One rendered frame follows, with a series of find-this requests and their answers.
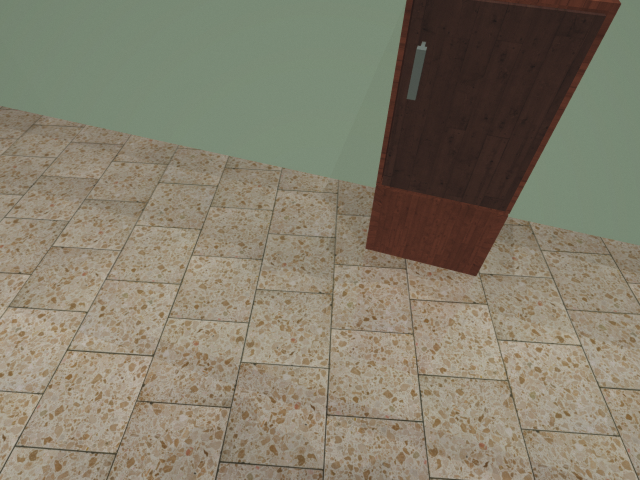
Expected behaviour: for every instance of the handle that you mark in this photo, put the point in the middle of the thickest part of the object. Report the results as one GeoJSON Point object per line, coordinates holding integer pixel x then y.
{"type": "Point", "coordinates": [417, 71]}

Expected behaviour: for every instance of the cupboard door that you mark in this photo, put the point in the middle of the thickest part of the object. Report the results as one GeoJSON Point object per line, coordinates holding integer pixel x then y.
{"type": "Point", "coordinates": [494, 75]}

